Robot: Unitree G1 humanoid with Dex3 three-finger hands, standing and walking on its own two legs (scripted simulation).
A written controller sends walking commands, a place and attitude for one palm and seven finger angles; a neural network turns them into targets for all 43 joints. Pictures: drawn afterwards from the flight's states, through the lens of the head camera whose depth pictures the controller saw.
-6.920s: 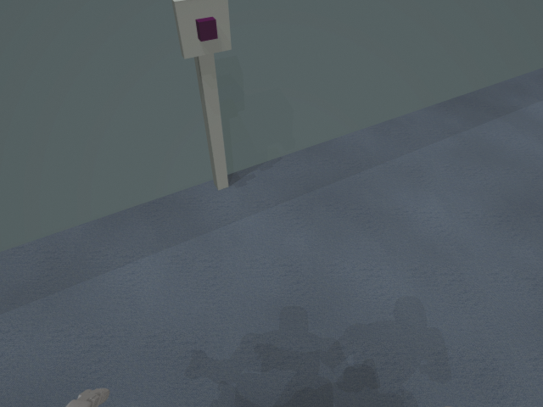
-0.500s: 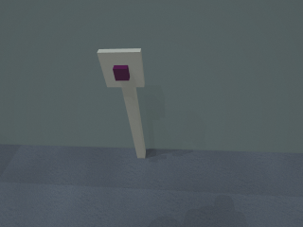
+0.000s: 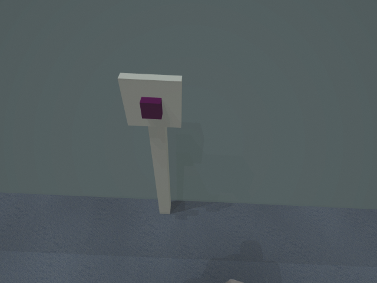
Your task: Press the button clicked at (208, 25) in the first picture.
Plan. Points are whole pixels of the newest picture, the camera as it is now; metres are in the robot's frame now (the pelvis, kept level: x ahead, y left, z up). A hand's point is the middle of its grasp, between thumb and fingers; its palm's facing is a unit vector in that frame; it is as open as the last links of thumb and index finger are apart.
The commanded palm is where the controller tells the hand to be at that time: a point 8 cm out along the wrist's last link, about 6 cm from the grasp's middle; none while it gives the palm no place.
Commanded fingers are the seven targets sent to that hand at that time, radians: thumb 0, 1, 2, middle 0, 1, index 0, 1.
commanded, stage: take the last steps up to it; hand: left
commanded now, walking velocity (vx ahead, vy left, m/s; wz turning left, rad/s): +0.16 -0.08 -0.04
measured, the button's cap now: (151, 107) +0.59 +0.15 +0.03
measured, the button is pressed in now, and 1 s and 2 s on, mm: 0 0 0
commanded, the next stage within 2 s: come to a stop and stand still in 0.04 s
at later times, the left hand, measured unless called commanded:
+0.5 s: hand out of the picture +0.15 +0.14 -0.16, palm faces +0.05 -0.96 -0.28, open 7.3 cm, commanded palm none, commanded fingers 0.00 0.90 0.90 -0.20 -0.30 -0.20 -0.30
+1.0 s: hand out of the picture +0.00 +0.23 -0.17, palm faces +0.04 -0.96 -0.28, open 7.4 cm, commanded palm none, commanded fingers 0.00 0.90 0.90 -0.20 -0.30 -0.20 -0.30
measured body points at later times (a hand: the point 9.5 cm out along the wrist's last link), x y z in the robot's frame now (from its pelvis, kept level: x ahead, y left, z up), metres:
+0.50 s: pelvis +0.07 -0.05 +0.00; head +0.10 -0.08 +0.44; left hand +0.15 +0.19 -0.14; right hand +0.11 -0.29 -0.18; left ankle +0.05 +0.10 -0.67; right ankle +0.14 -0.14 -0.74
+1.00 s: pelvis +0.00 +0.04 -0.01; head -0.01 +0.00 +0.44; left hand +0.00 +0.28 -0.15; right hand +0.07 -0.19 -0.18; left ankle +0.03 +0.11 -0.74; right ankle +0.08 -0.08 -0.74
